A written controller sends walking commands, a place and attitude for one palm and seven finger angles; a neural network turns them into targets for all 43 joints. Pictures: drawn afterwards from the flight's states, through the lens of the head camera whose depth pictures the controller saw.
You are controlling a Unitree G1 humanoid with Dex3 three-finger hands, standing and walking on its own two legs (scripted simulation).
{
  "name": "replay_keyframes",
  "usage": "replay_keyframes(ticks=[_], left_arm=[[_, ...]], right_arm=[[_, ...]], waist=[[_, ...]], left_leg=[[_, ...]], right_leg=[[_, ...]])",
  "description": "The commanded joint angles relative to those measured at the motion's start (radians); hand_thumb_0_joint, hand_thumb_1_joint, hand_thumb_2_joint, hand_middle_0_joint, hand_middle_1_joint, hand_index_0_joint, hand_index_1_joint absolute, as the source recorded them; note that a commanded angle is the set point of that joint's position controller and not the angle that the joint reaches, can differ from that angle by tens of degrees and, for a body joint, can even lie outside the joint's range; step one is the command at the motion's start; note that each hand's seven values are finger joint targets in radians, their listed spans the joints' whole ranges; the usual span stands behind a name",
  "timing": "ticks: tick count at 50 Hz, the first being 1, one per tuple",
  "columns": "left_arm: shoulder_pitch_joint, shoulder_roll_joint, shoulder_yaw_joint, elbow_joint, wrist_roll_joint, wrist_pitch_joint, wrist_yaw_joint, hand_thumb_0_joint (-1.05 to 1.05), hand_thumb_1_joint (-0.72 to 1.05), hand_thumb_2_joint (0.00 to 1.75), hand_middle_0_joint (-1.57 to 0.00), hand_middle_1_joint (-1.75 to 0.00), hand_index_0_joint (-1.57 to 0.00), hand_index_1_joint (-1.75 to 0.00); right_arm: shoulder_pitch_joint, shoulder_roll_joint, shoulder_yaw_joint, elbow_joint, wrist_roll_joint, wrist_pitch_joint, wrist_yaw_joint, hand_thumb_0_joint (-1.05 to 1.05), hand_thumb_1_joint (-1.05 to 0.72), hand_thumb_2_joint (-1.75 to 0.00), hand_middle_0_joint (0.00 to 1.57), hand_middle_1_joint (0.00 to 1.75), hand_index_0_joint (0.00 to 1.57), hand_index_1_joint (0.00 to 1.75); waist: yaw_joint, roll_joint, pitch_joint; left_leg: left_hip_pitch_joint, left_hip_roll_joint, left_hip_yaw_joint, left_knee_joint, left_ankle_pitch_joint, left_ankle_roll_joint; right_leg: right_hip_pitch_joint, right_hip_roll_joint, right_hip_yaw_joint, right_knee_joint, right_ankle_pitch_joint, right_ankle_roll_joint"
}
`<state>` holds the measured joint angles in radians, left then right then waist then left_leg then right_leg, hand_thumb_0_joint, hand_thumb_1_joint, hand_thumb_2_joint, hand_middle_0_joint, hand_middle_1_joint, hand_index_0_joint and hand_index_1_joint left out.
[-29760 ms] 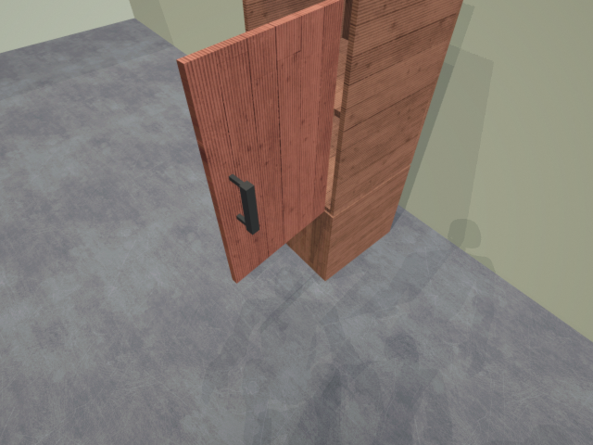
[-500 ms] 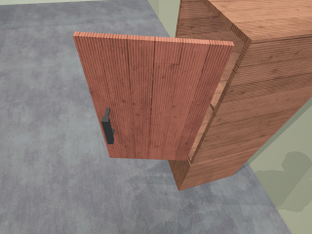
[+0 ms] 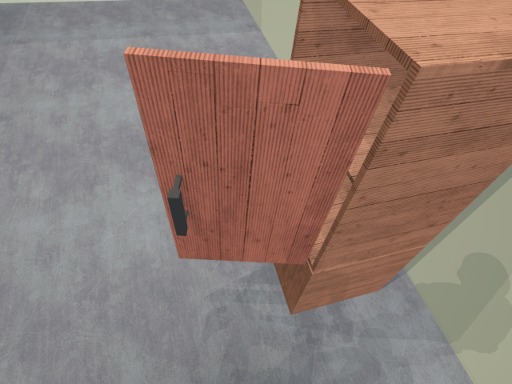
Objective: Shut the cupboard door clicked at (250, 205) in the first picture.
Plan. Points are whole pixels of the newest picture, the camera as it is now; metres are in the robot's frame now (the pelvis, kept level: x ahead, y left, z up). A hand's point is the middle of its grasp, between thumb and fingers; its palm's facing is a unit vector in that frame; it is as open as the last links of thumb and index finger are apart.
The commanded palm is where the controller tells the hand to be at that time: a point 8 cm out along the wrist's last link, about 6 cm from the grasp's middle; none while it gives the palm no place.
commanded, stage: come to a stop and stand still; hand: left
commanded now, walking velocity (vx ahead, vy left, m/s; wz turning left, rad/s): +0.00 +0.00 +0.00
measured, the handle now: (180, 206) +0.43 +0.18 -0.05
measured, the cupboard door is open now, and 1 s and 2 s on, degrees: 73 73 73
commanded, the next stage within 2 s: look again from close up in 1.24 s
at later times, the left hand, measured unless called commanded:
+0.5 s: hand out of the picture +0.03 +0.21 -0.16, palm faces -0.05 -0.96 -0.27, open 7.4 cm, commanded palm none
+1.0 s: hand out of the picture +0.06 +0.22 -0.15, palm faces -0.08 -0.94 -0.33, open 7.4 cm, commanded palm none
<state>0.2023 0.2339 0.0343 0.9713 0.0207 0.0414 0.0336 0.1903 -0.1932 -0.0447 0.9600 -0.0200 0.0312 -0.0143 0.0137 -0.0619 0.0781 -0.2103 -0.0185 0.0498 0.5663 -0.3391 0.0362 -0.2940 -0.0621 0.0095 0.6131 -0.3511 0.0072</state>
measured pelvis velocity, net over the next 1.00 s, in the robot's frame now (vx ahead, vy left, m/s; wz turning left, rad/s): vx -0.02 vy -0.01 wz -0.03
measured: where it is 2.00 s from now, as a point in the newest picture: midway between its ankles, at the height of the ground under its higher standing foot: outside the picture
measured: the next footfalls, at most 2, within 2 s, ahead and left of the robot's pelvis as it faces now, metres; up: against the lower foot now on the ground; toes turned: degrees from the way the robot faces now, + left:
none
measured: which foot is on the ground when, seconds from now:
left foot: down 0.00-1.00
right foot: down 0.00-1.00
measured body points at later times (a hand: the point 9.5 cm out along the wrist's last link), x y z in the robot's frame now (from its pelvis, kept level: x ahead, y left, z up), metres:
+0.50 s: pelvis -0.03 +0.01 +0.00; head -0.02 +0.01 +0.45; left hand +0.03 +0.26 -0.14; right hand +0.02 -0.24 -0.14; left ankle -0.02 +0.10 -0.73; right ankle +0.01 -0.15 -0.73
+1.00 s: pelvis -0.02 -0.01 +0.01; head +0.00 -0.01 +0.46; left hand +0.07 +0.27 -0.12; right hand +0.04 -0.30 -0.13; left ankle -0.02 +0.10 -0.73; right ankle +0.01 -0.15 -0.73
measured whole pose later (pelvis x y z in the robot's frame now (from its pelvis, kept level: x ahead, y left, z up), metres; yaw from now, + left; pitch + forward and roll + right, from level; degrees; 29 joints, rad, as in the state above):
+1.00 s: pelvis -0.02 -0.01 +0.01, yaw -2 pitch -1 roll +0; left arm 0.16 0.31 -0.01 1.04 0.02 -0.01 0.01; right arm 0.13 -0.31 -0.02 1.09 -0.01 -0.01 0.01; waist -0.01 0.00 0.06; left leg -0.16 0.00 0.08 0.42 -0.25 0.02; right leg -0.23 -0.04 0.01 0.44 -0.18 0.03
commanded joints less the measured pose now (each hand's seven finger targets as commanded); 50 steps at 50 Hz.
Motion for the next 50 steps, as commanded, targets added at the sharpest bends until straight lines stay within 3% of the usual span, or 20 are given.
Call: replay_keyframes(ticks=[1,2,3,4,6,8,10,12,13,16,21,27,36,43,50], left_arm=[[0.066,0.093,0.001,-0.088,-0.003,-0.034,0.011,0.00,0.90,0.90,-0.20,-0.30,-0.20,-0.30],[0.083,0.089,-0.002,-0.086,0.000,-0.038,0.008,0.00,0.90,0.90,-0.20,-0.30,-0.20,-0.30],[0.088,0.101,-0.001,-0.081,0.002,-0.042,0.009,0.00,0.90,0.90,-0.20,-0.30,-0.20,-0.30],[0.072,0.110,-0.003,-0.085,0.004,-0.042,0.010,0.00,0.90,0.90,-0.20,-0.30,-0.20,-0.30],[0.042,0.114,0.000,-0.105,0.005,-0.039,0.009,0.00,0.90,0.90,-0.20,-0.30,-0.20,-0.30],[0.054,0.107,-0.003,-0.110,0.004,-0.039,0.009,0.00,0.90,0.90,-0.20,-0.30,-0.20,-0.30],[0.073,0.106,-0.001,-0.109,0.003,-0.045,0.009,0.00,0.90,0.90,-0.20,-0.30,-0.20,-0.30],[0.088,0.102,-0.004,-0.106,0.001,-0.050,0.010,0.00,0.90,0.90,-0.20,-0.30,-0.20,-0.30],[0.092,0.108,-0.002,-0.100,-0.001,-0.051,0.011,0.00,0.90,0.90,-0.20,-0.30,-0.20,-0.30],[0.072,0.125,0.003,-0.101,-0.002,-0.053,0.011,0.00,0.90,0.90,-0.20,-0.30,-0.20,-0.30],[0.056,0.148,0.003,-0.085,0.001,-0.053,0.006,0.00,0.90,0.90,-0.20,-0.30,-0.20,-0.30],[0.041,0.171,0.002,-0.060,0.003,-0.060,0.001,0.00,0.90,0.90,-0.20,-0.30,-0.20,-0.30],[-0.005,0.224,0.001,-0.020,-0.003,-0.073,-0.006,0.00,0.90,0.90,-0.20,-0.30,-0.20,-0.30],[-0.039,0.245,-0.004,0.004,-0.004,-0.073,-0.008,0.00,0.90,0.90,-0.20,-0.30,-0.20,-0.30],[-0.072,0.263,-0.006,0.018,-0.007,-0.080,-0.008,0.00,0.90,0.90,-0.20,-0.30,-0.20,-0.30]], right_arm=[[-0.041,-0.143,-0.036,-0.125,0.000,-0.036,-0.011,0.00,-0.90,-0.90,0.20,0.30,0.20,0.30],[-0.042,-0.128,-0.027,-0.133,-0.002,-0.033,-0.008,0.00,-0.90,-0.90,0.20,0.30,0.20,0.30],[-0.022,-0.120,-0.025,-0.138,0.001,-0.035,-0.006,0.00,-0.90,-0.90,0.20,0.30,0.20,0.30],[0.001,-0.116,-0.023,-0.134,0.003,-0.034,-0.004,0.00,-0.90,-0.90,0.20,0.30,0.20,0.30],[0.028,-0.136,-0.029,-0.128,0.000,-0.035,0.001,0.00,-0.90,-0.90,0.20,0.30,0.20,0.30],[0.028,-0.150,-0.028,-0.121,-0.003,-0.041,0.005,0.00,-0.90,-0.90,0.20,0.30,0.20,0.30],[0.021,-0.166,-0.032,-0.117,-0.001,-0.050,0.002,0.00,-0.90,-0.90,0.20,0.30,0.20,0.30],[0.025,-0.160,-0.028,-0.104,-0.001,-0.056,0.002,0.00,-0.90,-0.90,0.20,0.30,0.20,0.30],[0.024,-0.155,-0.029,-0.098,0.000,-0.057,0.002,0.00,-0.90,-0.90,0.20,0.30,0.20,0.30],[0.023,-0.166,-0.031,-0.083,0.002,-0.056,0.002,0.00,-0.90,-0.90,0.20,0.30,0.20,0.30],[-0.010,-0.191,-0.030,-0.056,0.003,-0.053,0.008,0.00,-0.90,-0.90,0.20,0.30,0.20,0.30],[-0.015,-0.209,-0.027,-0.020,0.004,-0.053,0.012,0.00,-0.90,-0.90,0.20,0.30,0.20,0.30],[-0.036,-0.262,-0.022,0.030,0.009,-0.063,0.013,0.00,-0.90,-0.90,0.20,0.30,0.20,0.30],[-0.062,-0.281,-0.014,0.061,0.010,-0.063,0.014,0.00,-0.90,-0.90,0.20,0.30,0.20,0.30],[-0.091,-0.300,-0.009,0.082,0.011,-0.068,0.015,0.00,-0.90,-0.90,0.20,0.30,0.20,0.30]], waist=[[0.001,0.316,-0.139],[0.014,0.198,-0.072],[-0.002,0.105,-0.042],[-0.019,0.057,-0.002],[-0.036,0.014,0.026],[-0.026,0.063,0.006],[-0.016,0.099,-0.046],[-0.007,0.082,-0.091],[-0.011,0.062,-0.099],[-0.021,0.033,-0.089],[-0.015,0.074,-0.025],[-0.019,0.067,-0.029],[-0.025,0.056,-0.073],[-0.023,0.054,-0.059],[-0.023,0.039,-0.116]], left_leg=[[0.039,0.179,-0.128,-0.075,0.581,0.026],[-0.044,0.158,-0.122,-0.060,0.457,0.017],[-0.084,0.127,-0.108,-0.059,0.322,0.001],[-0.114,0.107,-0.106,-0.082,0.189,-0.005],[-0.130,0.112,-0.133,-0.138,0.040,0.005],[-0.136,0.129,-0.149,-0.184,0.031,0.020],[-0.093,0.149,-0.161,-0.195,0.135,0.027],[-0.049,0.141,-0.133,-0.161,0.254,0.031],[-0.037,0.134,-0.124,-0.150,0.248,0.029],[-0.032,0.125,-0.116,-0.151,0.207,0.022],[-0.077,0.125,-0.127,-0.216,0.029,0.019],[-0.061,0.124,-0.122,-0.242,-0.048,0.014],[0.000,0.122,-0.104,-0.227,0.044,0.004],[0.013,0.126,-0.101,-0.246,0.074,-0.003],[0.069,0.134,-0.092,-0.236,0.210,-0.006]], right_leg=[[-0.002,0.025,-0.009,-0.016,0.091,-0.027],[0.019,0.015,0.017,-0.070,0.158,-0.034],[0.013,-0.012,0.055,-0.094,0.211,-0.047],[-0.014,-0.033,0.078,-0.116,0.177,-0.054],[-0.058,-0.009,0.071,-0.105,0.085,-0.041],[-0.028,0.010,0.041,-0.075,0.111,-0.031],[0.000,0.014,0.014,-0.048,0.171,-0.020],[0.032,0.005,0.026,-0.058,0.221,-0.022],[0.032,-0.003,0.039,-0.065,0.227,-0.023],[0.023,-0.017,0.059,-0.086,0.231,-0.026],[0.013,-0.021,0.063,-0.127,0.159,-0.025],[0.016,-0.031,0.083,-0.182,0.109,-0.032],[0.037,-0.056,0.108,-0.228,0.133,-0.037],[0.050,-0.060,0.106,-0.255,0.145,-0.032],[0.108,-0.072,0.098,-0.248,0.302,-0.032]])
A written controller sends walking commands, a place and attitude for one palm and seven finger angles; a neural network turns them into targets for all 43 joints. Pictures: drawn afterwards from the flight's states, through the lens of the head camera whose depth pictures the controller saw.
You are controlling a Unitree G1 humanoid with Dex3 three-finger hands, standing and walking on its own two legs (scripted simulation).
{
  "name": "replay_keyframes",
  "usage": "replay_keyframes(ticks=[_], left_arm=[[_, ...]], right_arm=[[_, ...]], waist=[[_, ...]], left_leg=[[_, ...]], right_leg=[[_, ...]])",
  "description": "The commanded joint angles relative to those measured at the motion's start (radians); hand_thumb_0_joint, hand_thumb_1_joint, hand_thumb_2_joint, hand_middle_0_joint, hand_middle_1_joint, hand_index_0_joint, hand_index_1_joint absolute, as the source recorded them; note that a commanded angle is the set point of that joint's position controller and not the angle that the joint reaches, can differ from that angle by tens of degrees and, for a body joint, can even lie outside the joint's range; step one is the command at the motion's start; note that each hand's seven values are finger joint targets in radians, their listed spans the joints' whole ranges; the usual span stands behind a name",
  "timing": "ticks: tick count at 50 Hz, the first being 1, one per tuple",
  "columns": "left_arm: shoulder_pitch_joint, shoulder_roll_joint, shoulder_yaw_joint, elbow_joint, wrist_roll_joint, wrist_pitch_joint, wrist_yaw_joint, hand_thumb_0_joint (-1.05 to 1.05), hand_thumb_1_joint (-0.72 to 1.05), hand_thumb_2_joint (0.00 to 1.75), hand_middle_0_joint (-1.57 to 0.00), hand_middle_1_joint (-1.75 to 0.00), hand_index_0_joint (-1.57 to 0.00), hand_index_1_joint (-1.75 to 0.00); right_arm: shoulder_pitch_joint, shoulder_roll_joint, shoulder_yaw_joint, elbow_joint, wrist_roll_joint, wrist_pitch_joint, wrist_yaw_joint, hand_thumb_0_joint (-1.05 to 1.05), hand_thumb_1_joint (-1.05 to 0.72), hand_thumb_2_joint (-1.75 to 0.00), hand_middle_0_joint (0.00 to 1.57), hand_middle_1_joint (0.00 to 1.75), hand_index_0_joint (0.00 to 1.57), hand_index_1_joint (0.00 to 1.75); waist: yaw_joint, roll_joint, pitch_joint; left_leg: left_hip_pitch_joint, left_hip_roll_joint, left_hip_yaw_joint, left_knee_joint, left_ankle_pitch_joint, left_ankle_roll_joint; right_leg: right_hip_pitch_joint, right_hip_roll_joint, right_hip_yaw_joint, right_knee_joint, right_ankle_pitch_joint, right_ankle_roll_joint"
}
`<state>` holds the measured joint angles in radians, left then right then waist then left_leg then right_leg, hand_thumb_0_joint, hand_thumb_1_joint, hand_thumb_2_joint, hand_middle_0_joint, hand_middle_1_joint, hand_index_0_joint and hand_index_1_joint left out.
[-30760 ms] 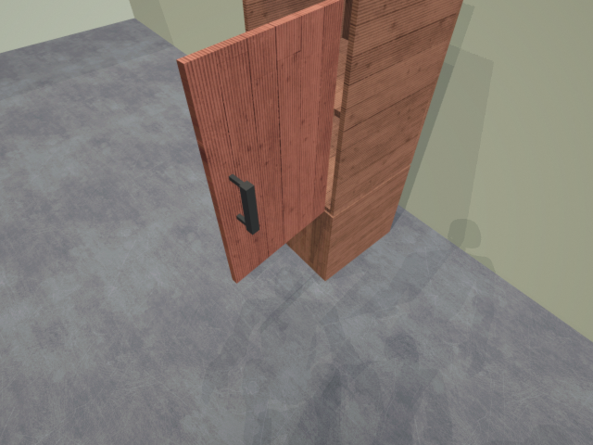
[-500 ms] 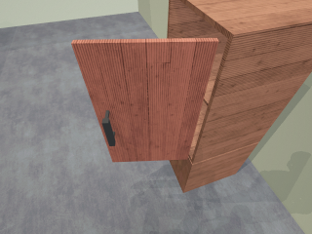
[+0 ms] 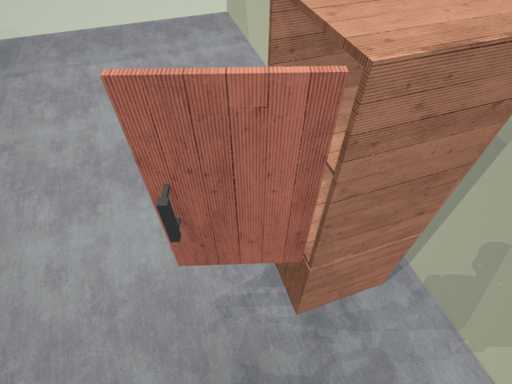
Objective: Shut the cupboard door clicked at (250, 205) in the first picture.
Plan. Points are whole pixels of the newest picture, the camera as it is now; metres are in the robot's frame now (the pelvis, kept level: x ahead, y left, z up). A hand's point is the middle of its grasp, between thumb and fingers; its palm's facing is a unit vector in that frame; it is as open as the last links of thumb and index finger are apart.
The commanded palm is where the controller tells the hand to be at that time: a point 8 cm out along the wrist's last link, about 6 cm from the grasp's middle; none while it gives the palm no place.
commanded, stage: come to a stop and stand still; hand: left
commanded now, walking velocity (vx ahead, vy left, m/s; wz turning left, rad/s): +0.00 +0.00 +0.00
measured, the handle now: (171, 213) +0.44 +0.21 -0.06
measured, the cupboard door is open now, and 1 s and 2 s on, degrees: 73 73 73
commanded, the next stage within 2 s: look again from close up in 0.24 s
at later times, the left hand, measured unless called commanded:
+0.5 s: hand out of the picture +0.10 +0.23 -0.16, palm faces -0.03 -0.95 -0.30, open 7.4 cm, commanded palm none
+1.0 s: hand out of the picture +0.08 +0.23 -0.16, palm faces -0.01 -0.96 -0.29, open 7.4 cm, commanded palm +0.11 +0.28 -0.08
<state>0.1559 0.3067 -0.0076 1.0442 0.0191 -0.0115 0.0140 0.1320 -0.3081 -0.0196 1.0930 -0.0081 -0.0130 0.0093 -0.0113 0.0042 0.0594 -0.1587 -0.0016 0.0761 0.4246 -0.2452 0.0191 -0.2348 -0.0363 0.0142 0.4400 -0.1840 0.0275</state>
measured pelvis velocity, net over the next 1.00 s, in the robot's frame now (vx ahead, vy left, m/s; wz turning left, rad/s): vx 0.02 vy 0.00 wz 0.02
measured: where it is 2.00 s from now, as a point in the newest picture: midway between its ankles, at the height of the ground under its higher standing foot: outside the picture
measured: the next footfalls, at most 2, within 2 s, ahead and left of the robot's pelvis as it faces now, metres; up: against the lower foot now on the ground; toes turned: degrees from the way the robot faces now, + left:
none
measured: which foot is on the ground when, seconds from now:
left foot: down 0.00-1.00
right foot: down 0.00-1.00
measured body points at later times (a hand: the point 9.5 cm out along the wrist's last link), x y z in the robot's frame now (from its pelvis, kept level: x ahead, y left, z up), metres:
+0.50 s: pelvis +0.02 +0.00 +0.00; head +0.04 +0.00 +0.45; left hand +0.10 +0.28 -0.14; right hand +0.11 -0.28 -0.13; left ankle -0.01 +0.10 -0.74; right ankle +0.03 -0.14 -0.74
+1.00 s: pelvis +0.02 +0.00 +0.01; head +0.04 +0.01 +0.45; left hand +0.08 +0.28 -0.14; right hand +0.10 -0.27 -0.13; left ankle -0.01 +0.10 -0.74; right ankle +0.03 -0.14 -0.74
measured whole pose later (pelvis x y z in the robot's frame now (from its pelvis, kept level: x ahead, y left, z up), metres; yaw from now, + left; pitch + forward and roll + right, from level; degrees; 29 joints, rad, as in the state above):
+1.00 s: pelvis +0.02 +0.00 +0.01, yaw +1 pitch -1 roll +0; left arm 0.16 0.30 -0.01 1.10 0.02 -0.01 0.02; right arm 0.12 -0.28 0.00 1.14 0.00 -0.02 0.00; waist 0.00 -0.02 0.04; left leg -0.08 -0.01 0.06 0.34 -0.23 0.02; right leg -0.14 -0.04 -0.01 0.35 -0.18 0.03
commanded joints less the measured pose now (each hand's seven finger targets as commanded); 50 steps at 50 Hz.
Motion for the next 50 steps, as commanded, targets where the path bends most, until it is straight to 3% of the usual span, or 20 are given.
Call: replay_keyframes(ticks=[1,7,24,48,49,50], left_arm=[[-0.030,0.193,0.036,-0.053,-0.005,-0.027,0.011,0.00,0.90,0.90,-0.20,-0.30,-0.20,-0.30],[-0.049,0.192,0.031,-0.045,-0.005,-0.024,0.011,0.00,0.90,0.90,-0.20,-0.30,-0.20,-0.30],[-0.047,0.186,0.033,-0.024,-0.005,-0.026,0.012,0.00,0.90,0.90,-0.20,-0.30,-0.20,-0.30],[-0.020,0.162,0.032,0.003,-0.004,-0.019,0.011,0.00,0.90,0.90,-0.20,-0.30,-0.20,-0.30],[0.085,0.060,0.014,0.033,-0.001,-0.029,0.046,0.00,0.90,0.90,-0.20,-0.30,-0.20,-0.30],[-0.757,0.860,0.735,-1.391,-0.067,-0.310,0.042,0.00,0.90,0.90,-0.20,-0.30,-0.20,-0.30]], right_arm=[[-0.035,-0.187,-0.034,-0.048,0.000,-0.024,-0.009,0.00,-0.90,-0.90,0.20,0.30,0.20,0.30],[-0.059,-0.185,-0.026,-0.035,-0.001,-0.022,-0.009,0.00,-0.90,-0.90,0.20,0.30,0.20,0.30],[-0.066,-0.183,-0.021,-0.014,0.000,-0.024,-0.017,0.00,-0.90,-0.90,0.20,0.30,0.20,0.30],[-0.041,-0.165,-0.018,0.002,0.000,-0.028,-0.022,0.00,-0.90,-0.90,0.20,0.30,0.20,0.30],[0.015,-0.088,-0.006,-0.051,0.011,-0.031,-0.016,0.00,-0.90,-0.90,0.20,0.30,0.20,0.30],[0.178,-0.228,-0.074,-0.322,-0.004,-0.180,-0.135,0.00,-0.90,-0.90,0.20,0.30,0.20,0.30]], waist=[[0.001,-0.031,-0.105],[0.006,-0.013,-0.080],[0.007,-0.014,-0.115],[0.012,0.000,-0.073],[0.004,0.087,-0.073],[-0.069,-0.042,-0.346]], left_leg=[[0.022,0.119,-0.118,-0.097,0.123,0.010],[0.027,0.122,-0.118,-0.120,0.150,0.006],[0.081,0.127,-0.113,-0.128,0.259,-0.002],[0.074,0.127,-0.122,-0.167,0.225,-0.002],[0.028,0.154,-0.060,-0.018,0.279,-0.018],[0.223,0.086,-0.201,0.110,0.533,0.000]], right_leg=[[0.057,-0.097,0.092,-0.075,0.144,-0.051],[0.072,-0.094,0.082,-0.087,0.163,-0.048],[0.129,-0.102,0.069,-0.100,0.274,-0.046],[0.123,-0.099,0.056,-0.132,0.189,-0.037],[0.099,-0.110,0.039,-0.043,0.222,-0.025],[0.174,-0.042,-0.028,0.208,0.230,-0.053]])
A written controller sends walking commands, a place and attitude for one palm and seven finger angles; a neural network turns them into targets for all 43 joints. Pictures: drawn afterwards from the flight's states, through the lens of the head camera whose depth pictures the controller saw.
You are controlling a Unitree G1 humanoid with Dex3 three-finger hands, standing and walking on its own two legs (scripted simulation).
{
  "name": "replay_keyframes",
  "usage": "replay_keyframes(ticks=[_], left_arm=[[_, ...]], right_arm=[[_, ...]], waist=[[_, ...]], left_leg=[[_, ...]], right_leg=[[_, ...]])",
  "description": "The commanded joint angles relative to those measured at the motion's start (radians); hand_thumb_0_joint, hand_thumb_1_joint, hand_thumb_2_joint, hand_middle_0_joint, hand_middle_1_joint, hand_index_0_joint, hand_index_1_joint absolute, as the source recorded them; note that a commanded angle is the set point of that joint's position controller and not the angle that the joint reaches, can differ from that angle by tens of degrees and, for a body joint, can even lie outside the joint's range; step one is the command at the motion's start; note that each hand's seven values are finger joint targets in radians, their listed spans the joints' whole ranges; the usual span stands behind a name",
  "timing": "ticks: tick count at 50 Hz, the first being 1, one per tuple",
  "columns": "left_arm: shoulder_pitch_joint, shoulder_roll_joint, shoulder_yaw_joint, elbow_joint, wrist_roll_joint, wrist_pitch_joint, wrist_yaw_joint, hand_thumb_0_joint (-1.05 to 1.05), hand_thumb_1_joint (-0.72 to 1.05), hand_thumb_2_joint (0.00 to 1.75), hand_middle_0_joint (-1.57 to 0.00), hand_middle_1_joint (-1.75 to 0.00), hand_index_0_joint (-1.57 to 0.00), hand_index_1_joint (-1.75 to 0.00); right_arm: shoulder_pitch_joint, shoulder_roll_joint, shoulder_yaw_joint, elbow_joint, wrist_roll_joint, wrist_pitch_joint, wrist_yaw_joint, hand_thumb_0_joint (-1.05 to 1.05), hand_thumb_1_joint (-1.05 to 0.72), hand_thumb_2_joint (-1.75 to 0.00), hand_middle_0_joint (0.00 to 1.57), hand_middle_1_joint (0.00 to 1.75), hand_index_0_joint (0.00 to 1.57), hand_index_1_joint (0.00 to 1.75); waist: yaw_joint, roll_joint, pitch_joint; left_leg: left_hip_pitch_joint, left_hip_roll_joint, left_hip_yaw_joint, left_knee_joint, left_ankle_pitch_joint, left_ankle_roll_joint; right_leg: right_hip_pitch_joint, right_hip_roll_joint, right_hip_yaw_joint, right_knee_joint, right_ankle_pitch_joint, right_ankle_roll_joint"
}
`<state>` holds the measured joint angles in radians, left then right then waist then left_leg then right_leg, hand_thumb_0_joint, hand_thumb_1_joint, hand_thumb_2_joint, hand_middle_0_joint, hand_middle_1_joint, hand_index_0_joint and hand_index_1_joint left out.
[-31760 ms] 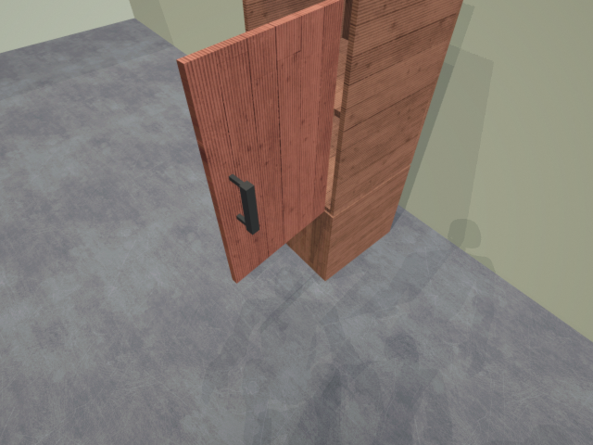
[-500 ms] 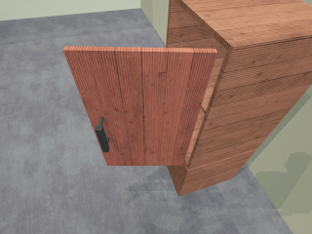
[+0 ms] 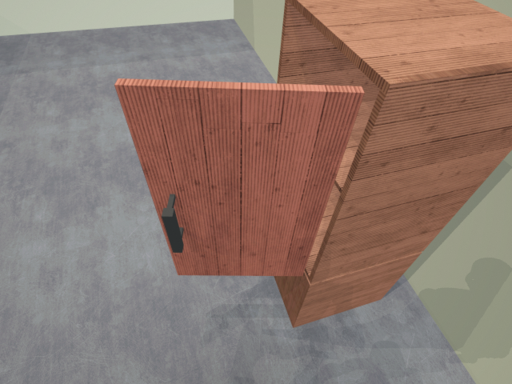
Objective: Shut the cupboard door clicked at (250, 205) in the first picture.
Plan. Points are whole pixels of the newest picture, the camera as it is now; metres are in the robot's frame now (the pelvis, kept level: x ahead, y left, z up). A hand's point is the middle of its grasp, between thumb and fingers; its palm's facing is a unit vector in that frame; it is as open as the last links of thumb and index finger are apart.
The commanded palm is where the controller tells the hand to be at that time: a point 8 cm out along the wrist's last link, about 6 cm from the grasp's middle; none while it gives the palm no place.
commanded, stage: raise the hand and make a fist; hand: left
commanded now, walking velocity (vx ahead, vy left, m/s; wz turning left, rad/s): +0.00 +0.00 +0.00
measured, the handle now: (175, 224) +0.42 +0.20 -0.06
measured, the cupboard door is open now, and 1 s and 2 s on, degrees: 73 73 73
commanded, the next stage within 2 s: bring the fist close to the handle in 1.90 s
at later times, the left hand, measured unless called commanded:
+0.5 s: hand out of the picture +0.12 +0.22 -0.09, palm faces +0.17 -0.98 -0.06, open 5.7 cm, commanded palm +0.11 +0.26 -0.07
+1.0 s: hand (131, 378) +0.15 +0.20 -0.09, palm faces +0.03 -1.00 -0.03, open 3.5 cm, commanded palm +0.12 +0.26 -0.07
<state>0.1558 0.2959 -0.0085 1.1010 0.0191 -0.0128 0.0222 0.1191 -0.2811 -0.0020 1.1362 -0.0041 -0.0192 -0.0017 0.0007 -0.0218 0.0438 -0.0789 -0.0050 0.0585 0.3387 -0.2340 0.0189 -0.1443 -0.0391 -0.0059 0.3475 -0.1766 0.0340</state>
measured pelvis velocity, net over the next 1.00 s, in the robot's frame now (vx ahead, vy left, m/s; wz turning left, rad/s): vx -0.05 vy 0.00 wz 0.04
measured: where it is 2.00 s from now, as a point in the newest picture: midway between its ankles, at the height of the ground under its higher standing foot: outside the picture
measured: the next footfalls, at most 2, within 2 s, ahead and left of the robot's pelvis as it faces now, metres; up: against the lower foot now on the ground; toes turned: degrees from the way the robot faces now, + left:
none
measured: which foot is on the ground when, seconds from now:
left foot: down 0.00-1.00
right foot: down 0.00-1.00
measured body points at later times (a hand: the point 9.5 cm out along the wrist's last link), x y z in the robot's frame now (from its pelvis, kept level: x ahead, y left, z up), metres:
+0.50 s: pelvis -0.06 -0.03 -0.14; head +0.03 -0.01 +0.31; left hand +0.11 +0.27 -0.08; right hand +0.19 -0.26 -0.19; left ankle -0.03 +0.10 -0.75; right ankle +0.01 -0.14 -0.75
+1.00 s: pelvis -0.05 +0.00 -0.13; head +0.02 +0.02 +0.32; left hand +0.14 +0.26 -0.08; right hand +0.14 -0.23 -0.19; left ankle -0.03 +0.10 -0.75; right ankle +0.01 -0.14 -0.75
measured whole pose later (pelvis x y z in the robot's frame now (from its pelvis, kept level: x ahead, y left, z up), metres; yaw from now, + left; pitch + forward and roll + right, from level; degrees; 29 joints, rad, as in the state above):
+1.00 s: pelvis -0.05 +0.00 -0.13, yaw +2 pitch +17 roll -3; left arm 0.43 0.25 0.18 -0.03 -0.29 -0.39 -0.30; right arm 0.24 -0.24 0.01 0.50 0.02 -0.23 -0.06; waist 0.01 0.01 -0.15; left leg -1.03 0.01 -0.03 1.32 -0.59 0.02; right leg -1.03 -0.05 -0.07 1.24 -0.50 0.02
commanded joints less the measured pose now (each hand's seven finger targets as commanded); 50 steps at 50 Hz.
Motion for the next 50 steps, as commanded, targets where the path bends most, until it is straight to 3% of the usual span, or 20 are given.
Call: replay_keyframes(ticks=[1,2,3,4,5,7,8,10,13,15,18,21,22,25,28,32,37,39,45,50], left_arm=[[0.066,0.151,0.150,-0.936,-0.121,-0.202,0.015,0.00,0.90,0.90,-0.22,-0.32,-0.22,-0.32],[0.104,0.163,0.212,-0.966,-0.178,-0.164,0.048,0.00,0.90,0.90,-0.24,-0.34,-0.24,-0.34],[0.151,-0.071,0.126,-1.011,-0.169,-0.124,0.001,0.00,0.90,0.90,-0.25,-0.36,-0.25,-0.36],[-0.006,0.034,0.183,-1.135,-0.198,-0.176,-0.018,0.00,0.90,0.90,-0.27,-0.38,-0.27,-0.38],[0.107,0.011,0.206,-1.027,-0.214,-0.218,-0.038,0.00,0.90,0.90,-0.29,-0.40,-0.29,-0.40],[0.274,-0.016,0.271,-0.779,-0.244,-0.331,-0.106,0.00,0.90,0.90,-0.33,-0.44,-0.33,-0.44],[0.326,-0.067,0.251,-0.706,-0.264,-0.407,-0.160,0.00,0.90,0.90,-0.35,-0.46,-0.35,-0.46],[0.397,-0.079,0.264,-0.675,-0.307,-0.579,-0.287,0.00,0.90,0.90,-0.38,-0.50,-0.38,-0.50],[0.297,0.088,0.393,-0.713,-0.368,-0.734,-0.474,0.00,0.90,0.90,-0.44,-0.56,-0.44,-0.56],[0.234,0.202,0.489,-0.843,-0.394,-0.729,-0.520,0.00,0.90,0.90,-0.47,-0.60,-0.47,-0.60],[0.042,0.263,0.511,-1.160,-0.446,-0.722,-0.512,0.00,0.90,0.90,-0.53,-0.66,-0.53,-0.66],[0.039,0.168,0.426,-1.325,-0.467,-0.708,-0.478,0.00,0.90,0.90,-0.58,-0.72,-0.58,-0.72],[0.000,0.149,0.392,-1.365,-0.470,-0.693,-0.478,0.00,0.90,0.90,-0.60,-0.74,-0.60,-0.74],[0.060,0.106,0.323,-1.256,-0.438,-0.582,-0.500,0.00,0.90,0.90,-0.66,-0.80,-0.66,-0.80],[0.121,0.106,0.311,-1.155,-0.416,-0.427,-0.528,0.00,0.90,0.90,-0.71,-0.86,-0.71,-0.86],[0.231,0.158,0.418,-1.213,-0.418,-0.301,-0.474,0.00,0.90,0.90,-0.79,-0.94,-0.79,-0.94],[0.274,0.105,0.415,-1.361,-0.392,-0.388,-0.308,0.00,0.90,0.90,-0.88,-1.04,-0.88,-1.04],[0.294,0.060,0.350,-1.360,-0.362,-0.434,-0.276,0.00,0.90,0.90,-0.92,-1.08,-0.92,-1.08],[0.218,0.042,0.212,-1.316,-0.316,-0.461,-0.320,0.00,0.90,0.90,-1.02,-1.20,-1.02,-1.20],[0.207,0.108,0.290,-1.421,-0.338,-0.461,-0.313,0.00,0.90,0.90,-1.12,-1.30,-1.12,-1.30]], right_arm=[[0.043,-0.144,-0.028,-0.370,0.091,-0.223,-0.131,0.00,-0.90,-0.90,0.20,0.30,0.20,0.30],[0.020,-0.143,-0.006,-0.357,0.066,-0.236,-0.098,0.00,-0.90,-0.90,0.20,0.30,0.20,0.30],[0.050,-0.054,-0.048,-0.418,0.024,-0.256,-0.051,0.00,-0.90,-0.90,0.20,0.30,0.20,0.30],[0.057,-0.116,-0.078,-0.469,0.030,-0.279,-0.036,0.00,-0.90,-0.90,0.20,0.30,0.20,0.30],[0.039,-0.110,-0.082,-0.490,0.024,-0.292,-0.036,0.00,-0.90,-0.90,0.20,0.30,0.20,0.30],[0.055,-0.099,-0.085,-0.510,0.028,-0.291,-0.025,0.00,-0.90,-0.90,0.20,0.30,0.20,0.30],[0.041,-0.095,-0.083,-0.529,0.027,-0.297,-0.015,0.00,-0.90,-0.90,0.20,0.30,0.20,0.30],[0.035,-0.090,-0.096,-0.568,0.021,-0.317,-0.004,0.00,-0.90,-0.90,0.20,0.30,0.20,0.30],[0.024,-0.111,-0.101,-0.649,0.031,-0.350,0.004,0.00,-0.90,-0.90,0.20,0.30,0.20,0.30],[0.002,-0.110,-0.093,-0.712,0.032,-0.359,-0.010,0.00,-0.90,-0.90,0.20,0.30,0.20,0.30],[-0.011,-0.090,-0.075,-0.754,0.023,-0.365,-0.032,0.00,-0.90,-0.90,0.20,0.30,0.20,0.30],[0.014,-0.090,-0.066,-0.732,0.023,-0.382,-0.055,0.00,-0.90,-0.90,0.20,0.30,0.20,0.30],[0.024,-0.097,-0.065,-0.720,0.023,-0.383,-0.067,0.00,-0.90,-0.90,0.20,0.30,0.20,0.30],[0.051,-0.114,-0.071,-0.689,0.034,-0.366,-0.088,0.00,-0.90,-0.90,0.20,0.30,0.20,0.30],[0.062,-0.119,-0.070,-0.702,0.054,-0.337,-0.096,0.00,-0.90,-0.90,0.20,0.30,0.20,0.30],[0.032,-0.092,-0.074,-0.763,0.053,-0.297,-0.090,0.00,-0.90,-0.90,0.20,0.30,0.20,0.30],[0.028,-0.048,-0.070,-0.781,0.027,-0.278,-0.064,0.00,-0.90,-0.90,0.20,0.30,0.20,0.30],[0.045,-0.053,-0.067,-0.776,0.018,-0.273,-0.053,0.00,-0.90,-0.90,0.20,0.30,0.20,0.30],[0.073,-0.103,-0.054,-0.790,0.025,-0.269,-0.059,0.00,-0.90,-0.90,0.20,0.30,0.20,0.30],[0.073,-0.101,-0.050,-0.808,0.025,-0.269,-0.072,0.00,-0.90,-0.90,0.20,0.30,0.20,0.30]], waist=[[-0.022,0.333,-0.415],[0.012,0.247,-0.428],[-0.026,0.274,-0.243],[-0.026,0.239,-0.180],[-0.007,0.183,-0.074],[-0.007,-0.061,0.132],[-0.005,-0.192,0.135],[0.024,-0.306,0.011],[0.050,-0.139,-0.228],[0.085,0.016,-0.402],[0.071,0.177,-0.539],[0.017,0.169,-0.518],[-0.014,0.107,-0.518],[-0.048,0.051,-0.415],[-0.030,0.012,-0.372],[0.055,0.009,-0.465],[0.076,0.047,-0.465],[0.045,0.073,-0.438],[-0.024,0.071,-0.328],[0.018,0.110,-0.441]], left_leg=[[0.237,0.055,-0.123,0.283,0.656,-0.043],[0.195,0.077,-0.138,0.251,0.767,-0.079],[0.068,0.060,-0.100,0.145,0.717,-0.061],[-0.070,0.045,-0.107,0.197,0.498,-0.070],[-0.249,0.019,-0.097,0.237,0.253,-0.066],[-0.475,-0.011,-0.111,0.299,0.031,-0.055],[-0.561,-0.014,-0.103,0.364,-0.022,-0.045],[-0.683,-0.024,-0.074,0.499,-0.098,-0.043],[-0.795,-0.042,-0.049,0.657,-0.150,-0.039],[-0.838,-0.043,-0.026,0.726,-0.163,-0.018],[-0.822,-0.022,-0.047,0.789,-0.199,-0.004],[-0.817,-0.016,-0.060,0.835,-0.185,0.011],[-0.828,-0.008,-0.073,0.854,-0.176,0.017],[-0.890,0.000,-0.087,0.868,-0.196,0.017],[-0.914,-0.001,-0.093,0.841,-0.195,0.014],[-0.874,-0.009,-0.090,0.785,-0.096,0.005],[-0.810,-0.007,-0.103,0.736,-0.027,-0.014],[-0.793,-0.006,-0.106,0.730,-0.051,-0.016],[-0.850,-0.006,-0.136,0.697,-0.308,-0.010],[-0.784,-0.008,-0.140,0.679,-0.244,-0.012]], right_leg=[[-0.136,0.035,-0.092,0.488,0.081,-0.044],[-0.124,0.021,-0.087,0.454,-0.048,-0.053],[-0.251,0.025,-0.075,0.297,-0.044,-0.044],[-0.225,0.023,-0.079,0.283,0.005,-0.051],[-0.268,0.018,-0.092,0.269,-0.014,-0.056],[-0.384,0.029,-0.108,0.274,-0.104,-0.065],[-0.477,0.029,-0.108,0.334,-0.154,-0.061],[-0.567,0.030,-0.079,0.456,-0.221,-0.060],[-0.561,-0.005,0.050,0.568,-0.284,-0.072],[-0.535,-0.013,0.106,0.610,-0.351,-0.060],[-0.583,0.001,0.137,0.640,-0.471,-0.054],[-0.630,0.021,0.123,0.645,-0.419,-0.050],[-0.641,0.029,0.116,0.655,-0.401,-0.047],[-0.693,0.037,0.090,0.655,-0.395,-0.040],[-0.679,0.034,0.071,0.641,-0.391,-0.039],[-0.563,0.035,0.037,0.665,-0.265,-0.045],[-0.596,0.056,-0.044,0.737,-0.149,-0.057],[-0.666,0.057,-0.064,0.747,-0.170,-0.056],[-0.779,0.051,-0.058,0.712,-0.382,-0.059],[-0.721,0.054,-0.065,0.726,-0.319,-0.065]])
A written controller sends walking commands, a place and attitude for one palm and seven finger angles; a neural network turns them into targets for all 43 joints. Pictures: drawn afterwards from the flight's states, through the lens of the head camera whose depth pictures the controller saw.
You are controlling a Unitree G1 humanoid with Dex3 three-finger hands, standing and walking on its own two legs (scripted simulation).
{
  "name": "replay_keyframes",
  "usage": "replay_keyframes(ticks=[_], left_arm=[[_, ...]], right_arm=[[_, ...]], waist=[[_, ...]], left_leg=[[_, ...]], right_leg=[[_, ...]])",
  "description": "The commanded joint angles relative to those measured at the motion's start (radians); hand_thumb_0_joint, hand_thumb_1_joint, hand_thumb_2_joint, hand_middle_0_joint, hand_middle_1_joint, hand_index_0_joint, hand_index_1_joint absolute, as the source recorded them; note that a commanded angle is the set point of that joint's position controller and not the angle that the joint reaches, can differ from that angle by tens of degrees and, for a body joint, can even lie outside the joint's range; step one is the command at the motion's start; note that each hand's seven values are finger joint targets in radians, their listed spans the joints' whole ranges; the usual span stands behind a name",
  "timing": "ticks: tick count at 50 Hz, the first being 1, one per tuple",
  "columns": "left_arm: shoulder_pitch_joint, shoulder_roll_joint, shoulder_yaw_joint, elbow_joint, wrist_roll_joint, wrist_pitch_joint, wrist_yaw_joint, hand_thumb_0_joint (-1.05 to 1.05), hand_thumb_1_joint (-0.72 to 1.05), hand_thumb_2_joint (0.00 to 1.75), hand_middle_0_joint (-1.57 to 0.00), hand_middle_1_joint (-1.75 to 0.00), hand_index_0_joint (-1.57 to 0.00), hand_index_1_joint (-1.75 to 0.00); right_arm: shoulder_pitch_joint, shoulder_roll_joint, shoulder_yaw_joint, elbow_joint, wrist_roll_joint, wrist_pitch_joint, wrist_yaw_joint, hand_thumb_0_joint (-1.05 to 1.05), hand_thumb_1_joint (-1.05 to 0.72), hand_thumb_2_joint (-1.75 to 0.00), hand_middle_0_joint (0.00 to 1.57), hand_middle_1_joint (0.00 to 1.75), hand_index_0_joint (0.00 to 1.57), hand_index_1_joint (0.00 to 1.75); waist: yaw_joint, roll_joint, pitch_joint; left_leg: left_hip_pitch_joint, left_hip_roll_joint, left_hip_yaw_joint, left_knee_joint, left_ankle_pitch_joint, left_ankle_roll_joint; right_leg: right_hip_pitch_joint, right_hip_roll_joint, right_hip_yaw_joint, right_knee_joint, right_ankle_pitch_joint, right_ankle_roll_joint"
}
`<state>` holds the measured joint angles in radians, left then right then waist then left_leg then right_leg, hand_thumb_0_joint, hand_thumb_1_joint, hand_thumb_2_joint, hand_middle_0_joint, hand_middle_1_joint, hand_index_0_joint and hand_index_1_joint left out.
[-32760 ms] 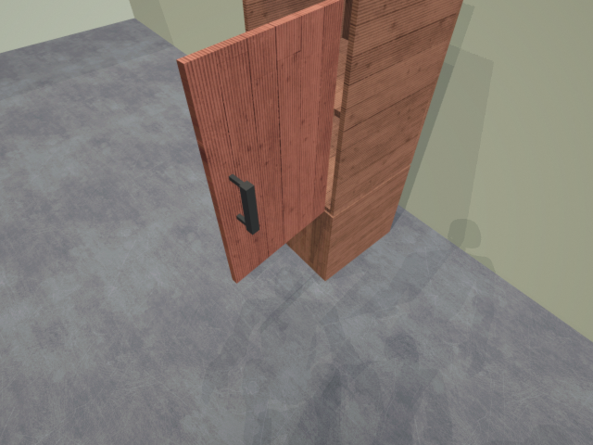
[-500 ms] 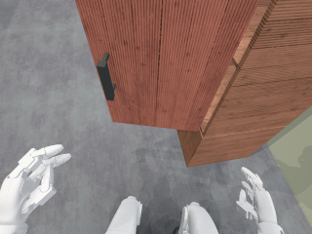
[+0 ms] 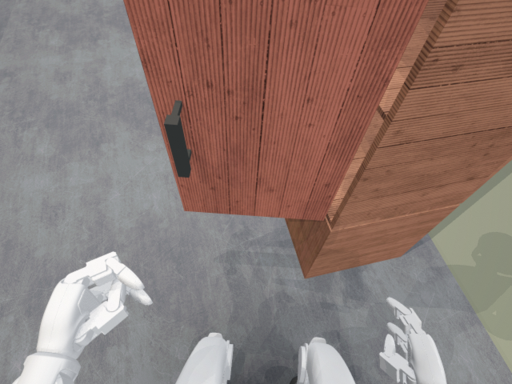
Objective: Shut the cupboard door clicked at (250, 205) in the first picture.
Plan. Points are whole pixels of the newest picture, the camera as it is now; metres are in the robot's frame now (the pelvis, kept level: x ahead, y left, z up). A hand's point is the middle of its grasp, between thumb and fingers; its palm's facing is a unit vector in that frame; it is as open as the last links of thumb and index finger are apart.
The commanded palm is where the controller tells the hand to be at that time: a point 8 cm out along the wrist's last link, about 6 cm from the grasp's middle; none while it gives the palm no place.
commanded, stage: raise the hand and make a fist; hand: left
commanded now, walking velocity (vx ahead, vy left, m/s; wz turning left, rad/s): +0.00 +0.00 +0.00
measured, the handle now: (181, 140) +0.49 +0.18 +0.06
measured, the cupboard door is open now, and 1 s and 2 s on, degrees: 73 73 73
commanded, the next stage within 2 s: bring the fist close to the handle in 0.90 s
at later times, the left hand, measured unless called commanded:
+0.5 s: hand (132, 275) +0.24 +0.19 +0.07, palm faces +0.02 -1.00 -0.04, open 3.1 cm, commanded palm +0.22 +0.23 +0.07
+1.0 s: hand (150, 285) +0.24 +0.16 +0.05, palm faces -0.01 -1.00 -0.03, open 3.1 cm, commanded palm +0.22 +0.22 +0.07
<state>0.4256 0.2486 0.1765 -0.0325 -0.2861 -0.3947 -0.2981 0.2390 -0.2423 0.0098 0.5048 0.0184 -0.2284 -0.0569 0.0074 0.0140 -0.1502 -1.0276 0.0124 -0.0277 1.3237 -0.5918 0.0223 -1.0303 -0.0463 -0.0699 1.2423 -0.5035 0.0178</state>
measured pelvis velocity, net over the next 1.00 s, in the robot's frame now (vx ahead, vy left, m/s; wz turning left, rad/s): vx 0.02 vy -0.02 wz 0.00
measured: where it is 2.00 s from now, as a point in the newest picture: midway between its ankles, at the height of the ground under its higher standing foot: outside the picture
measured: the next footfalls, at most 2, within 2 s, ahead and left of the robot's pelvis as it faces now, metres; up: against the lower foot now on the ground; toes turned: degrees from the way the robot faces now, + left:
none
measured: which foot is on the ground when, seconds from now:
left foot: down 0.00-1.00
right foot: down 0.00-1.00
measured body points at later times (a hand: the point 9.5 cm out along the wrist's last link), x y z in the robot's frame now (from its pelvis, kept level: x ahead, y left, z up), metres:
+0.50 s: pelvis +0.02 -0.01 +0.01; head +0.09 +0.01 +0.45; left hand +0.24 +0.24 +0.07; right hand +0.21 -0.24 -0.06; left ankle +0.03 +0.10 -0.62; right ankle +0.05 -0.14 -0.62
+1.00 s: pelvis +0.02 -0.02 +0.01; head +0.09 -0.01 +0.46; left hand +0.23 +0.22 +0.06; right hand +0.21 -0.25 -0.06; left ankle +0.03 +0.10 -0.62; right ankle +0.05 -0.14 -0.62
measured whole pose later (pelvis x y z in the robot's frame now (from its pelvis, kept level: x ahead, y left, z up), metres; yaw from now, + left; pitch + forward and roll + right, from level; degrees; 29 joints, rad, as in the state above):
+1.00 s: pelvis +0.02 -0.02 +0.01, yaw +0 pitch +17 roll -2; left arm 0.40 0.23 0.14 -0.01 -0.28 -0.38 -0.26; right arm 0.24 -0.23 0.01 0.47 0.02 -0.15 -0.06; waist 0.00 0.03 -0.17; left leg -0.97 0.03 -0.03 1.27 -0.60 -0.01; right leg -0.99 -0.03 -0.07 1.21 -0.52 -0.01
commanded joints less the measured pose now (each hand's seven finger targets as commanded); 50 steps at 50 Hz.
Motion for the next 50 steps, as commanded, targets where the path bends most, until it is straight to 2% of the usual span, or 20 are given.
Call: replay_keyframes(ticks=[1,2,3,8,12,14,17,19,22,23,24,27,32,34,38,41,45,47,48,50], left_arm=[[-0.058,0.162,0.119,-0.325,-0.038,-0.087,0.022,0.00,0.90,0.90,-1.13,-1.32,-1.13,-1.32],[-0.036,0.183,0.147,-0.322,-0.038,-0.082,0.040,0.00,0.90,0.90,-1.15,-1.34,-1.15,-1.34],[-0.020,0.147,0.124,-0.336,-0.041,-0.083,0.051,0.00,0.90,0.90,-1.17,-1.36,-1.17,-1.36],[0.031,0.062,0.033,-0.226,-0.011,-0.025,0.064,0.00,0.90,0.90,-1.26,-1.46,-1.26,-1.46],[-0.033,0.084,0.019,-0.187,0.005,0.010,0.040,0.00,0.90,0.90,-1.30,-1.50,-1.30,-1.50],[-0.077,0.107,0.036,-0.231,0.001,-0.005,0.034,0.00,0.90,0.90,-1.30,-1.50,-1.30,-1.50],[-0.099,0.151,0.091,-0.283,-0.015,-0.049,0.052,0.00,0.90,0.90,-1.30,-1.50,-1.30,-1.50],[-0.083,0.132,0.086,-0.315,-0.018,-0.082,0.063,0.00,0.90,0.90,-1.30,-1.50,-1.30,-1.50],[-0.039,0.112,0.067,-0.288,-0.011,-0.082,0.074,0.00,0.90,0.90,-1.30,-1.50,-1.30,-1.50],[-0.029,0.091,0.045,-0.263,-0.007,-0.071,0.069,0.00,0.90,0.90,-1.30,-1.50,-1.30,-1.50],[-0.020,0.081,0.034,-0.245,-0.004,-0.057,0.064,0.00,0.90,0.90,-1.30,-1.50,-1.30,-1.50],[0.008,0.076,0.033,-0.154,-0.003,-0.007,0.047,0.00,0.90,0.90,-1.30,-1.50,-1.30,-1.50],[-0.063,0.124,0.081,-0.224,-0.019,-0.030,0.055,0.00,0.90,0.90,-1.30,-1.50,-1.30,-1.50],[-0.088,0.120,0.084,-0.254,-0.023,-0.070,0.067,0.00,0.90,0.90,-1.30,-1.50,-1.30,-1.50],[-0.082,0.095,0.055,-0.219,-0.016,-0.117,0.070,0.00,0.90,0.90,-1.30,-1.50,-1.30,-1.50],[-0.054,0.082,0.031,-0.171,-0.009,-0.098,0.052,0.00,0.90,0.90,-1.30,-1.50,-1.30,-1.50],[-0.044,0.106,0.044,-0.172,-0.008,-0.051,0.035,0.00,0.90,0.90,-1.30,-1.50,-1.30,-1.50],[-0.058,0.127,0.073,-0.193,-0.018,-0.050,0.044,0.00,0.90,0.90,-1.30,-1.50,-1.30,-1.50],[-0.071,0.120,0.070,-0.220,-0.019,-0.058,0.050,0.00,0.90,0.90,-1.30,-1.50,-1.30,-1.50],[-0.084,0.110,0.074,-0.230,-0.022,-0.080,0.069,0.00,0.90,0.90,-1.30,-1.50,-1.30,-1.50]], right_arm=[[-0.051,-0.134,-0.062,-0.177,0.001,-0.060,-0.016,0.00,-0.90,-0.90,0.20,0.30,0.20,0.30],[-0.050,-0.131,-0.059,-0.176,-0.003,-0.053,-0.015,0.00,-0.90,-0.90,0.20,0.30,0.20,0.30],[-0.051,-0.126,-0.058,-0.179,-0.004,-0.049,-0.011,0.00,-0.90,-0.90,0.20,0.30,0.20,0.30],[-0.038,-0.129,-0.061,-0.180,-0.003,-0.016,0.003,0.00,-0.90,-0.90,0.20,0.30,0.20,0.30],[-0.027,-0.142,-0.058,-0.190,0.002,-0.003,-0.005,0.00,-0.90,-0.90,0.20,0.30,0.20,0.30],[-0.025,-0.141,-0.058,-0.199,0.001,-0.005,-0.011,0.00,-0.90,-0.90,0.20,0.30,0.20,0.30],[-0.027,-0.130,-0.053,-0.197,-0.007,-0.010,-0.015,0.00,-0.90,-0.90,0.20,0.30,0.20,0.30],[-0.026,-0.119,-0.052,-0.193,-0.009,-0.013,-0.011,0.00,-0.90,-0.90,0.20,0.30,0.20,0.30],[-0.021,-0.117,-0.053,-0.181,-0.012,-0.008,-0.002,0.00,-0.90,-0.90,0.20,0.30,0.20,0.30],[-0.018,-0.117,-0.055,-0.181,-0.010,-0.003,0.001,0.00,-0.90,-0.90,0.20,0.30,0.20,0.30],[-0.018,-0.121,-0.057,-0.178,-0.008,0.001,0.003,0.00,-0.90,-0.90,0.20,0.30,0.20,0.30],[-0.017,-0.127,-0.064,-0.181,-0.001,0.017,-0.001,0.00,-0.90,-0.90,0.20,0.30,0.20,0.30],[-0.025,-0.120,-0.063,-0.194,0.000,0.021,-0.012,0.00,-0.90,-0.90,0.20,0.30,0.20,0.30],[-0.030,-0.112,-0.060,-0.192,-0.004,0.013,-0.011,0.00,-0.90,-0.90,0.20,0.30,0.20,0.30],[-0.032,-0.112,-0.059,-0.176,-0.006,0.008,-0.008,0.00,-0.90,-0.90,0.20,0.30,0.20,0.30],[-0.030,-0.120,-0.061,-0.175,-0.002,0.010,-0.004,0.00,-0.90,-0.90,0.20,0.30,0.20,0.30],[-0.034,-0.123,-0.063,-0.194,0.008,0.023,-0.007,0.00,-0.90,-0.90,0.20,0.30,0.20,0.30],[-0.038,-0.120,-0.063,-0.196,0.006,0.025,-0.013,0.00,-0.90,-0.90,0.20,0.30,0.20,0.30],[-0.043,-0.116,-0.059,-0.201,0.006,0.024,-0.012,0.00,-0.90,-0.90,0.20,0.30,0.20,0.30],[-0.041,-0.110,-0.058,-0.197,0.003,0.019,-0.013,0.00,-0.90,-0.90,0.20,0.30,0.20,0.30]], waist=[[0.023,0.106,-0.278],[0.036,0.117,-0.279],[0.034,0.120,-0.293],[-0.007,0.064,-0.210],[-0.028,0.017,-0.154],[-0.023,0.020,-0.191],[0.005,0.052,-0.236],[0.012,0.079,-0.283],[0.011,0.116,-0.277],[-0.003,0.083,-0.273],[-0.006,0.086,-0.267],[-0.013,-0.004,-0.224],[0.001,-0.010,-0.253],[0.002,0.012,-0.271],[-0.010,0.025,-0.248],[-0.018,0.016,-0.226],[-0.009,0.008,-0.231],[-0.005,-0.016,-0.233],[-0.002,0.007,-0.245],[-0.007,-0.006,-0.241]], left_leg=[[0.189,-0.026,-0.055,-0.306,0.155,-0.022],[0.196,-0.025,-0.060,-0.312,0.187,-0.027],[0.215,-0.025,-0.058,-0.312,0.230,-0.032],[0.190,-0.016,-0.053,-0.304,0.248,-0.036],[0.148,-0.018,-0.050,-0.301,0.178,-0.023],[0.160,-0.021,-0.041,-0.294,0.184,-0.019],[0.178,-0.024,-0.035,-0.280,0.251,-0.021],[0.211,-0.023,-0.030,-0.276,0.313,-0.026],[0.220,-0.022,-0.026,-0.268,0.371,-0.030],[0.216,-0.021,-0.023,-0.265,0.369,-0.028],[0.205,-0.021,-0.020,-0.266,0.355,-0.028],[0.158,-0.021,-0.017,-0.268,0.320,-0.019],[0.141,-0.026,-0.004,-0.254,0.308,-0.012],[0.144,-0.028,-0.001,-0.248,0.309,-0.013],[0.134,-0.026,0.003,-0.233,0.282,-0.012],[0.122,-0.027,0.006,-0.242,0.245,-0.010],[0.114,-0.029,0.009,-0.256,0.218,-0.005],[0.108,-0.027,0.006,-0.249,0.229,-0.004],[0.114,-0.030,0.007,-0.252,0.229,-0.005],[0.121,-0.028,0.006,-0.249,0.228,-0.005]], right_leg=[[0.176,0.062,-0.005,-0.156,0.040,-0.051],[0.191,0.068,-0.012,-0.147,0.066,-0.056],[0.196,0.066,-0.019,-0.143,0.093,-0.055],[0.170,0.068,-0.035,-0.157,0.114,-0.045],[0.173,0.067,-0.021,-0.188,0.074,-0.045],[0.188,0.063,-0.010,-0.194,0.072,-0.044],[0.228,0.068,-0.001,-0.180,0.122,-0.053],[0.239,0.064,-0.004,-0.164,0.174,-0.053],[0.242,0.065,-0.008,-0.155,0.224,-0.055],[0.242,0.063,-0.011,-0.160,0.234,-0.049],[0.242,0.061,-0.009,-0.166,0.229,-0.046],[0.265,0.062,-0.002,-0.190,0.217,-0.043],[0.318,0.055,0.029,-0.202,0.216,-0.041],[0.314,0.050,0.038,-0.196,0.218,-0.040],[0.274,0.049,0.042,-0.196,0.181,-0.040],[0.260,0.047,0.046,-0.214,0.139,-0.037],[0.286,0.044,0.062,-0.243,0.093,-0.035],[0.306,0.047,0.063,-0.241,0.100,-0.036],[0.307,0.044,0.065,-0.240,0.097,-0.036],[0.287,0.048,0.056,-0.232,0.102,-0.033]])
